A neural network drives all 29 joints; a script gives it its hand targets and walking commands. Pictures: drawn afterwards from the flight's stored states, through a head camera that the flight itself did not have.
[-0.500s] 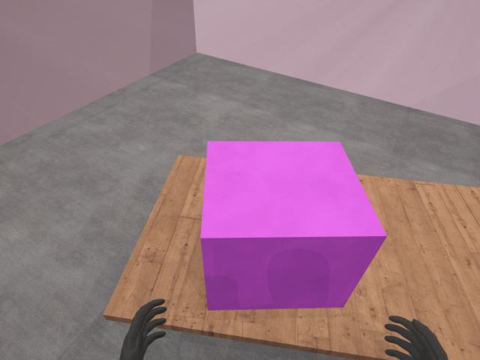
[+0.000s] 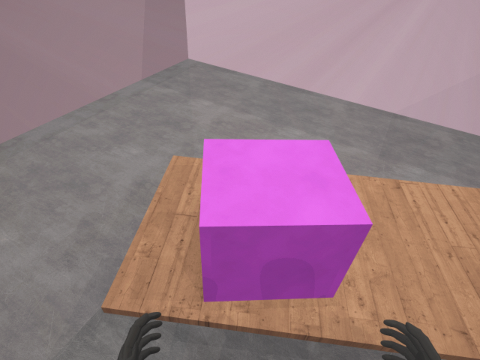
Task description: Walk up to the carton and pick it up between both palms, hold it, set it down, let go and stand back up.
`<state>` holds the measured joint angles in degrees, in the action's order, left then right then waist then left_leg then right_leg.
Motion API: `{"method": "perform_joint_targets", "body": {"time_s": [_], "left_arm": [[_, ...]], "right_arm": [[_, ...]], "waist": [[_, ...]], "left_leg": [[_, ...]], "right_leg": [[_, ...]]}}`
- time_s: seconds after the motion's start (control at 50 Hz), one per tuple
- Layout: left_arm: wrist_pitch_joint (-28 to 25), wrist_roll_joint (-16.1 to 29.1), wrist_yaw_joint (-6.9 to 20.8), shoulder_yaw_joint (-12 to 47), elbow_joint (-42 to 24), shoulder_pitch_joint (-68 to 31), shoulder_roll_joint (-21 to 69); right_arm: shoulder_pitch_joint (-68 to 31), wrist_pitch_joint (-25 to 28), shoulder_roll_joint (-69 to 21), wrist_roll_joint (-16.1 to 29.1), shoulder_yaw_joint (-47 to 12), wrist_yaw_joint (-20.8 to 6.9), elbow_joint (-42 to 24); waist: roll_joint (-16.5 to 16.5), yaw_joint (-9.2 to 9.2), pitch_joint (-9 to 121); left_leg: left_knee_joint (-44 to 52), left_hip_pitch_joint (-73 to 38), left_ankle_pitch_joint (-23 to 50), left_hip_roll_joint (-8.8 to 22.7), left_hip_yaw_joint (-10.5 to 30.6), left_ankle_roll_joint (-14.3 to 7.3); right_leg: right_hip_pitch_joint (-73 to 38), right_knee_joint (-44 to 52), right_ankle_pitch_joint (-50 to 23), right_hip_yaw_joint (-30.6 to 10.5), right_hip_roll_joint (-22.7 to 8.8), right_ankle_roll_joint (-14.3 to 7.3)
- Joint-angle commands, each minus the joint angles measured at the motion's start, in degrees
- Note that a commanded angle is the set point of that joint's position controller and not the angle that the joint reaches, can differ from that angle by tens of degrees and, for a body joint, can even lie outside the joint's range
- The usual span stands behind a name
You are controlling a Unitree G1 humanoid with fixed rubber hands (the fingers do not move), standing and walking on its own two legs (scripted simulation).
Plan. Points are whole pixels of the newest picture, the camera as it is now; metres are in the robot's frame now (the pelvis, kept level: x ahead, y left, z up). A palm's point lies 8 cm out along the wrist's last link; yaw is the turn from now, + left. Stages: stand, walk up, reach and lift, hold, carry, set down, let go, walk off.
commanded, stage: set down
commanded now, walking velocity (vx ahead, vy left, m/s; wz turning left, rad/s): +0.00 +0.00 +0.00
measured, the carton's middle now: (268, 218) +0.45 -0.04 -0.01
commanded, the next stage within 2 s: let go in 0.64 s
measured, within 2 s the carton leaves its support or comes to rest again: neither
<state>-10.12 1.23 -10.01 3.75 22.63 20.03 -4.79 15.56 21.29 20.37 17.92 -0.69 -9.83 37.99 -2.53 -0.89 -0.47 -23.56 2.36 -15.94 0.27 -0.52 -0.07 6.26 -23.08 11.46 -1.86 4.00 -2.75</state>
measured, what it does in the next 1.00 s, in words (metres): stands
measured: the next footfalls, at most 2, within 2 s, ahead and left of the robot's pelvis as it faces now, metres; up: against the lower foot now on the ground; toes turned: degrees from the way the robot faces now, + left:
none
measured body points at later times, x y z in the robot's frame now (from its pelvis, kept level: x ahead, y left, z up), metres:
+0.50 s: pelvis -0.01 +0.01 +0.00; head -0.02 +0.01 +0.45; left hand +0.17 +0.20 -0.06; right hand +0.16 -0.25 -0.05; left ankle -0.03 +0.12 -0.74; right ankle +0.02 -0.09 -0.74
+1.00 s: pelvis +0.02 +0.01 +0.00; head +0.01 +0.02 +0.45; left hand +0.18 +0.22 -0.07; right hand +0.18 -0.22 -0.08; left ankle -0.03 +0.12 -0.74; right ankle +0.02 -0.09 -0.74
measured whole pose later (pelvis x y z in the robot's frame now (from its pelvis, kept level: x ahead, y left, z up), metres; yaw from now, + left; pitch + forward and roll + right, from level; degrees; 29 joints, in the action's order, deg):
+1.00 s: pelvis +0.02 +0.01 +0.00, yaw +1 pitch -4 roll -1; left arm -0.6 -0.6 -4.8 1.3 24.4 17.5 -7.3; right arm 13.8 17.2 13.2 7.2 0.5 -5.0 41.1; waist 0.7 0.0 -2.5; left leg -23.0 1.9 -17.2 0.1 0.1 -0.8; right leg 4.6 -20.3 11.8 -1.4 3.8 -1.9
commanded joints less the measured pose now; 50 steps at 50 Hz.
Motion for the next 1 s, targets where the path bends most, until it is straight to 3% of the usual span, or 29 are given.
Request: {"method": "perform_joint_targets", "body": {"time_s": [0.0,0.02,0.08,0.1,0.12,0.14,0.18,0.2,0.24,0.26,0.28,0.3,0.34,0.36,0.38,0.4,0.44,0.48,0.5,0.52,0.62,0.66,0.72,0.74,0.8,0.82,0.88,0.96,0.98], "left_arm": [[-0.3,1.7,-2.4,2.9,-16.3,-11.5,-1.5],[0.2,0.8,-1.9,3.3,-14.0,-9.4,-1.1],[5.0,-0.6,-1.1,0.8,-10.4,-10.8,-2.5],[4.1,0.9,-1.4,0.1,-14.5,-11.3,-3.3],[7.4,-0.6,0.1,-0.6,-4.5,-13.0,-3.8],[6.4,1.1,-0.5,-0.9,-12.6,-11.5,-4.8],[7.7,0.8,0.8,-0.9,-7.0,-9.3,-4.1],[6.7,0.0,-0.2,-1.6,-8.8,-10.3,-2.5],[7.8,-0.7,0.6,0.2,-7.4,-10.2,-2.0],[8.5,-0.3,0.4,-1.2,-7.0,-11.8,-2.2],[8.9,0.5,0.8,-1.1,-7.2,-10.5,-3.2],[9.4,0.1,1.2,-0.8,-7.1,-11.4,-3.1],[8.2,0.9,1.2,-1.1,-11.4,-9.4,-3.0],[7.1,0.8,0.9,-0.2,-11.2,-9.7,-2.7],[8.0,0.1,2.1,-1.0,-6.8,-9.3,-2.6],[6.9,1.2,2.0,-1.1,-9.3,-10.7,-4.0],[5.6,1.9,1.8,-0.8,-7.9,-10.3,-4.3],[6.1,-0.2,2.9,-1.3,-3.9,-7.1,-3.8],[5.2,0.6,2.8,-2.0,-7.0,-6.8,-4.8],[4.8,0.8,3.1,-1.8,-5.7,-7.1,-5.4],[3.8,-0.7,2.1,-1.9,-10.7,-6.3,-5.9],[4.4,-0.7,3.3,-2.3,-7.0,-4.4,-6.0],[4.2,-0.3,3.5,-2.1,-7.6,-5.9,-5.9],[4.8,-1.2,2.9,-1.6,-10.2,-5.4,-5.6],[7.5,-2.7,4.4,-3.1,-5.1,-6.4,-6.8],[6.4,-1.7,4.3,-2.8,-8.6,-5.8,-7.5],[8.1,-2.5,4.6,-3.8,-8.3,-4.8,-6.1],[8.9,-1.9,7.4,-5.4,-0.7,-4.3,-7.6],[8.4,-1.9,7.0,-5.8,-3.5,-4.3,-7.5]], "right_arm": [[-9.0,-1.7,10.1,-0.6,6.0,-1.3,-12.8],[-6.9,-2.4,10.3,-1.0,6.6,-1.1,-8.8],[-7.8,-5.0,9.5,-2.3,6.8,-1.0,-8.0],[-8.2,-4.5,8.4,-2.6,7.3,-0.8,-11.8],[-10.4,-7.0,8.9,-5.1,6.5,-0.2,-5.8],[-9.4,-6.3,7.3,-3.9,6.8,0.4,-14.8],[-7.6,-7.6,6.9,-6.2,7.1,0.9,-10.8],[-7.9,-7.1,8.2,-4.6,7.8,-0.1,-11.7],[-9.6,-7.6,8.8,-6.0,8.1,0.1,-11.6],[-11.6,-8.3,8.9,-6.2,7.5,-0.1,-12.8],[-9.6,-8.4,8.7,-7.5,8.3,0.5,-12.2],[-9.3,-9.1,7.8,-7.5,7.2,0.5,-11.5],[-9.4,-7.9,7.8,-7.1,8.1,0.3,-16.5],[-7.7,-7.8,8.2,-6.6,7.7,0.2,-15.3],[-8.7,-8.2,6.2,-8.2,6.8,1.1,-15.1],[-9.4,-7.5,6.0,-8.4,6.9,1.1,-16.8],[-6.4,-7.7,6.0,-9.0,6.8,1.5,-13.0],[-4.7,-7.3,3.4,-9.5,5.7,2.1,-9.4],[-5.4,-6.1,3.8,-9.0,5.6,2.3,-13.7],[-5.2,-6.2,3.1,-9.4,5.0,2.9,-11.7],[-5.1,-3.7,3.3,-9.1,5.4,3.0,-9.4],[-2.7,-3.6,1.3,-9.9,4.7,3.7,-6.6],[-4.4,-2.4,1.0,-10.1,4.5,4.2,-4.0],[-5.6,-2.3,2.1,-10.3,5.6,3.7,-6.2],[-5.5,-3.2,0.3,-10.5,3.8,5.0,-0.6],[-4.4,-2.5,0.8,-9.9,4.4,4.9,-2.6],[-4.9,-2.6,1.7,-10.7,3.9,5.1,-3.6],[-4.5,-2.6,1.9,-12.9,2.8,6.6,-4.0],[-5.4,-2.1,2.6,-12.8,2.6,6.0,-5.0]], "waist": [[2.6,1.06,1.2],[4.6,2.31,-3.2],[4.9,1.69,-3.4],[2.6,1.2,0.5],[1.3,1.04,-4.4],[-1.6,0.51,-1.4],[-2.7,1.6,-3.2],[-0.3,0.12,-1.6],[0.0,1.48,-1.3],[-0.6,-0.47,-3.6],[-3.2,1.15,-2.2],[-1.1,0.86,-1.6],[-4.7,0.44,-1.5],[-2.3,1.19,-1.8],[-4.9,1.01,-1.1],[-5.6,0.9,-0.3],[-3.9,2.14,-0.4],[-1.6,0.44,-1.8],[-3.2,-0.06,0.7],[-2.9,0.27,1.4],[4.2,0.09,5.5],[2.5,0.41,5.6],[3.9,0.49,4.7],[7.1,0.83,4.3],[5.9,1.01,0.8],[7.1,1.55,3.2],[4.6,0.88,2.4],[-3.3,1.68,0.6],[-1.2,-0.42,1.5]], "left_leg": [[5.8,10.5,-1.1,1.7,0.6,1.1],[6.9,11.5,-1.0,1.9,0.5,1.4],[6.8,13.1,-2.9,1.6,0.5,1.5],[5.1,13.0,-0.9,1.1,0.4,1.4],[5.5,12.7,-4.5,0.0,-1.0,1.3],[5.1,12.7,-1.5,0.5,-0.9,0.7],[6.5,12.4,-1.3,0.4,-0.5,0.6],[6.8,12.2,-0.1,0.8,-0.8,0.9],[7.2,11.5,-0.2,0.9,-0.8,0.8],[8.4,12.3,-0.6,0.9,-0.9,1.1],[7.8,11.2,1.3,1.0,-0.7,0.9],[7.2,10.3,1.7,0.3,-1.0,1.1],[7.6,9.2,4.3,1.2,-0.7,0.8],[8.3,8.9,4.3,1.4,-0.3,0.5],[7.8,9.2,4.7,0.4,-1.0,-0.1],[7.3,10.1,4.9,0.5,-0.9,-0.1],[7.3,10.0,5.4,0.4,-0.8,0.3],[7.4,8.1,7.8,0.0,-1.4,0.6],[6.8,7.4,8.9,0.3,-1.9,0.5],[6.7,7.3,8.9,0.0,-1.8,0.5],[5.2,5.1,14.1,0.8,-1.0,1.8],[4.6,5.8,14.8,-0.1,-1.6,1.6],[4.6,5.6,14.8,0.2,-0.9,2.3],[4.6,4.6,16.3,0.9,-0.1,2.5],[4.1,4.7,16.2,-0.2,-1.1,2.0],[4.0,4.4,16.9,-0.4,-1.2,2.1],[4.2,4.3,19.5,0.3,-0.7,2.1],[4.3,4.2,19.1,-1.1,-1.7,0.8],[4.1,4.7,19.6,-1.0,-1.7,0.8]], "right_leg": [[-0.4,4.8,4.0,-3.3,-3.5,-2.2],[1.0,5.1,2.1,-3.2,-3.9,-1.9],[0.3,4.6,5.1,-4.2,-4.0,-1.5],[-1.2,4.2,5.0,-4.7,-4.6,-1.4],[1.4,6.1,11.5,-6.2,-5.1,-0.9],[-0.8,6.6,9.2,-5.8,-5.1,-0.8],[-0.6,6.6,6.7,-3.4,-4.5,-0.5],[-0.9,5.6,6.7,-3.0,-3.9,-0.5],[-0.7,5.6,3.4,-1.5,-3.2,-0.7],[0.2,5.6,4.3,-0.4,-2.8,-0.7],[-0.5,5.6,1.6,-0.9,-3.3,-0.2],[-0.4,5.6,2.0,-1.7,-3.1,-0.2],[-0.6,5.4,-1.2,-0.7,-3.0,0.1],[0.5,5.6,-2.8,-0.7,-2.7,-0.6],[-0.5,5.7,-3.4,-0.3,-2.3,0.5],[-1.1,5.9,-2.2,-1.6,-3.1,0.5],[-2.4,4.8,-5.1,-1.3,-3.2,0.8],[-3.1,5.1,-8.8,-0.4,-2.8,0.6],[-3.6,5.3,-10.7,-1.0,-3.3,0.7],[-4.1,5.4,-11.7,-0.7,-3.4,0.8],[-4.7,3.6,-16.5,0.3,-2.4,-0.4],[-7.9,4.0,-18.0,-0.3,-3.1,0.5],[-6.3,3.9,-16.2,0.0,-2.7,-0.1],[-4.7,3.6,-16.6,1.0,-2.4,-0.3],[-5.9,4.8,-17.6,-0.5,-3.3,0.6],[-5.0,4.9,-18.2,-0.3,-3.2,0.4],[-6.7,4.5,-21.0,0.7,-2.2,0.7],[-6.6,4.2,-27.6,0.1,-3.2,2.7],[-7.1,3.6,-27.0,0.5,-3.3,2.6]]}}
